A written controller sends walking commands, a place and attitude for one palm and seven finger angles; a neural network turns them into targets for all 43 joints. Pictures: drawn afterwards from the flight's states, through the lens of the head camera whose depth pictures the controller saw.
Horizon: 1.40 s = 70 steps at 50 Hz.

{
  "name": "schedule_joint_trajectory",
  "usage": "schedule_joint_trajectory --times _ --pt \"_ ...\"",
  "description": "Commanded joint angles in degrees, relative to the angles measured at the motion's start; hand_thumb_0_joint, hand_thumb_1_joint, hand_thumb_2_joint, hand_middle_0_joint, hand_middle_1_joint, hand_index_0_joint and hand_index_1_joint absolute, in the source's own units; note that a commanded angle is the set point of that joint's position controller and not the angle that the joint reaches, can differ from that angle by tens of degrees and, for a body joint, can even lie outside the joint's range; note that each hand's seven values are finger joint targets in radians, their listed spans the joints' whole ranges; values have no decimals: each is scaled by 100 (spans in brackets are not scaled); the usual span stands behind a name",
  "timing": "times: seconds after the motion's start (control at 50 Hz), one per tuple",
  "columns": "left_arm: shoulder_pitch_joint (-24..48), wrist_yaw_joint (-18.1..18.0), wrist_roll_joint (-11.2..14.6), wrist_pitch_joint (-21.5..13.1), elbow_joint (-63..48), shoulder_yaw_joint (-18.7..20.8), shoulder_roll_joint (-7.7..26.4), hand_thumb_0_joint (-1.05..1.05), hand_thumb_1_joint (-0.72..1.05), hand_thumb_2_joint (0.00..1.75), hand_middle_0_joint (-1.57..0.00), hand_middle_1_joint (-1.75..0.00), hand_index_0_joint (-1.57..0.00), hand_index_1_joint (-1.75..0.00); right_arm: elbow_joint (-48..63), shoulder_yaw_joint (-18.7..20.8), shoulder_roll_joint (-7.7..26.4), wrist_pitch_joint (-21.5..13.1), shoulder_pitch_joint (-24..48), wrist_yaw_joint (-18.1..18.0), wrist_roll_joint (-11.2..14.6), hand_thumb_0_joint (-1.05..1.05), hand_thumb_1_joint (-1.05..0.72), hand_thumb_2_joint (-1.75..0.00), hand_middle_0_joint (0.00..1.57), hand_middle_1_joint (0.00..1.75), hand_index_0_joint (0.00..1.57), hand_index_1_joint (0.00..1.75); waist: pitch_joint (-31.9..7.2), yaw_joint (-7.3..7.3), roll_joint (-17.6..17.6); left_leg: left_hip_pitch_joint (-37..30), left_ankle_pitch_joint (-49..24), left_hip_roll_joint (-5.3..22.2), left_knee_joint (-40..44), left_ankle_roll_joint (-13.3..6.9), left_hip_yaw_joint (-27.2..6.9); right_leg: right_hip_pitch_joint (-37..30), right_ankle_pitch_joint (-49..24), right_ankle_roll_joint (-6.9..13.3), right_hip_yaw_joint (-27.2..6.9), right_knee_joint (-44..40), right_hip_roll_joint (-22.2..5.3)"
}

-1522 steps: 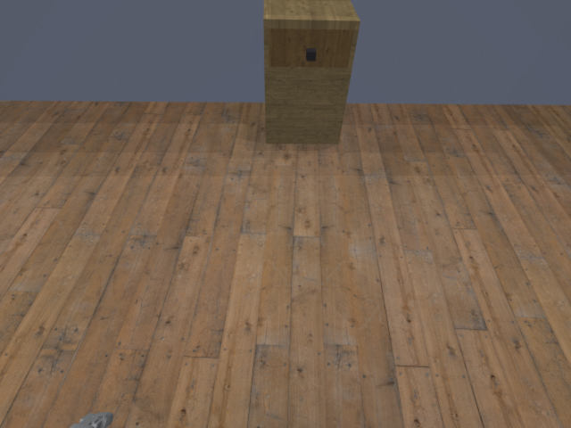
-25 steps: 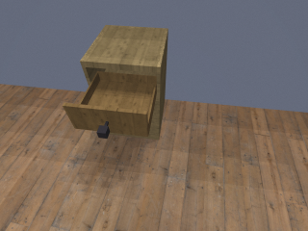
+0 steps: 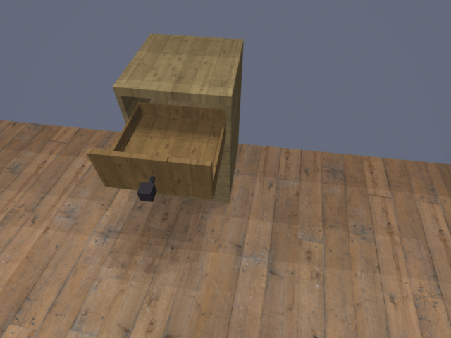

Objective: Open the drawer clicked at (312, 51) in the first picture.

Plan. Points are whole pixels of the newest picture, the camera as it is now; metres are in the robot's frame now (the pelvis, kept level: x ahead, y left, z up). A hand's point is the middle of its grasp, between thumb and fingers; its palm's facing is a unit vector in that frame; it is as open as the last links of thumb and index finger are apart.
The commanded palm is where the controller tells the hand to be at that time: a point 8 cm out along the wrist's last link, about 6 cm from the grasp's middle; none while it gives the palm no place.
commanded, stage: look to check the result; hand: left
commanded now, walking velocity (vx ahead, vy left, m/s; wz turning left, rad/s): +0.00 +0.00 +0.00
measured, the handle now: (149, 186) +0.56 +0.28 -0.22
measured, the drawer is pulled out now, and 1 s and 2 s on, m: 0.29 0.29 0.29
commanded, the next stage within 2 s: stand and wait in 0.38 s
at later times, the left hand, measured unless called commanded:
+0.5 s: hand out of the picture +0.00 +0.16 -0.18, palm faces +0.06 -0.98 -0.18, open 7.4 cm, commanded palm none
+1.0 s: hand out of the picture +0.01 +0.17 -0.17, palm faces +0.06 -0.98 -0.19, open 7.4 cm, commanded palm none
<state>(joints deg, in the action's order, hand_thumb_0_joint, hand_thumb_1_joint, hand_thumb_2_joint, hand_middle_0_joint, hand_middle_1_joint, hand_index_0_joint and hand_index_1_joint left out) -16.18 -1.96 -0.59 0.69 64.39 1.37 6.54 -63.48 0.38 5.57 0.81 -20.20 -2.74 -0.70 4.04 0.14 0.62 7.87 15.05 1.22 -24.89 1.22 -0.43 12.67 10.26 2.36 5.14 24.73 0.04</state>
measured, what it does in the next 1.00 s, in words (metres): stands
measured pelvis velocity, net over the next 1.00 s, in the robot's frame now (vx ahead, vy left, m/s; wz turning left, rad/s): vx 0.02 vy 0.00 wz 0.00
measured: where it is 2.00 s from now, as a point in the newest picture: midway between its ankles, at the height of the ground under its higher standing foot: outside the picture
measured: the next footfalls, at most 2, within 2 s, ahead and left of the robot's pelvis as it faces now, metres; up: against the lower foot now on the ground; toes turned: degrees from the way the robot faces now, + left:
none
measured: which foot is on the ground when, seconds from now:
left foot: down 0.00-1.00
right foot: down 0.00-1.00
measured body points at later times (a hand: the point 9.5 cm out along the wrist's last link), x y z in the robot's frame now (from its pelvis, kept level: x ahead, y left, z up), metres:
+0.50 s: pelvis +0.01 +0.00 +0.00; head +0.03 -0.01 +0.45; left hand +0.00 +0.21 -0.16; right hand -0.02 -0.20 -0.16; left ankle -0.02 +0.13 -0.74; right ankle +0.04 -0.09 -0.74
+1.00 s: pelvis +0.02 +0.00 +0.00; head +0.04 -0.01 +0.45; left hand +0.01 +0.22 -0.16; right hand -0.01 -0.20 -0.16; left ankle -0.02 +0.13 -0.74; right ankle +0.04 -0.09 -0.74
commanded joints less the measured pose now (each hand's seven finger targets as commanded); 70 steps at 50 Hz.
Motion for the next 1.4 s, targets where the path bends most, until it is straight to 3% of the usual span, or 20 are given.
schedule_joint_trajectory --times 0.0,0.2,0.28,0.52,0.6,0.78,0.82,0.9,0.98,1.2,1.38 --pt "-397 -27 -15 -75 -103 130 626 0 90 90 -20 -30 -20 -30 50 60 362 -56 -592 0 -24 0 -90 -90 20 30 20 30 279 -13 8 583 -389 260 463 -278 -190 -125 561 95 -659 -719 -601" --pt "-373 -25 -5 -84 -84 127 602 0 90 90 -20 -30 -20 -30 59 61 400 -89 -547 -21 -15 0 -90 -90 20 30 20 30 125 -28 95 526 -669 317 498 -281 -248 -322 89 86 -586 -579 -570" --pt "-363 -29 -8 -89 -69 124 590 0 90 90 -20 -30 -20 -30 48 64 387 -72 -538 -19 -13 0 -90 -90 20 30 20 30 211 -12 -58 506 -622 313 507 -277 -226 -263 163 79 -592 -639 -576" --pt "-313 -20 -5 -89 -68 131 648 0 90 90 -20 -30 -20 -30 37 60 418 -78 -449 -17 -15 0 -90 -90 20 30 20 30 191 -20 74 469 -636 310 542 -259 -213 -312 128 70 -570 -652 -588" --pt "-341 -23 -1 -111 -51 128 647 0 90 90 -20 -30 -20 -30 30 66 446 -94 -419 -22 -7 0 -90 -90 20 30 20 30 61 -27 23 363 -850 322 520 -251 -197 -429 -238 67 -551 -596 -603" --pt "-282 -21 -3 -100 -36 119 657 0 90 90 -20 -30 -20 -30 11 58 459 -82 -382 -23 -15 0 -90 -90 20 30 20 30 206 -20 123 401 -752 340 578 -239 -197 -361 -78 61 -554 -647 -578" --pt "-272 -19 3 -100 -28 124 666 0 90 90 -20 -30 -20 -30 9 59 479 -88 -382 -23 -15 0 -90 -90 20 30 20 30 135 -21 5 388 -708 334 591 -247 -216 -399 -11 65 -580 -657 -568" --pt "-241 -23 0 -113 -35 130 678 0 90 90 -20 -30 -20 -30 -1 57 493 -111 -370 -29 -9 0 -90 -90 20 30 20 30 60 -22 121 337 -939 370 606 -235 -209 -497 -371 66 -537 -560 -573" --pt "-247 -27 -2 -116 -22 128 687 0 90 90 -20 -30 -20 -30 -3 65 502 -102 -354 -32 -2 0 -90 -90 20 30 20 30 91 -26 -31 300 -949 365 597 -237 -202 -486 -455 62 -535 -575 -583" --pt "-203 -27 4 -126 -33 122 739 0 90 90 -20 -30 -20 -30 -19 67 550 -110 -310 -29 -6 0 -90 -90 20 30 20 30 36 -23 84 240 -951 378 636 -217 -173 -521 -511 68 -557 -590 -586" --pt "-168 -20 4 -120 -44 122 756 0 90 90 -20 -30 -20 -30 -26 66 557 -82 -312 -17 -16 0 -90 -90 20 30 20 30 160 -13 29 275 -686 355 634 -219 -158 -383 -42 68 -649 -745 -562"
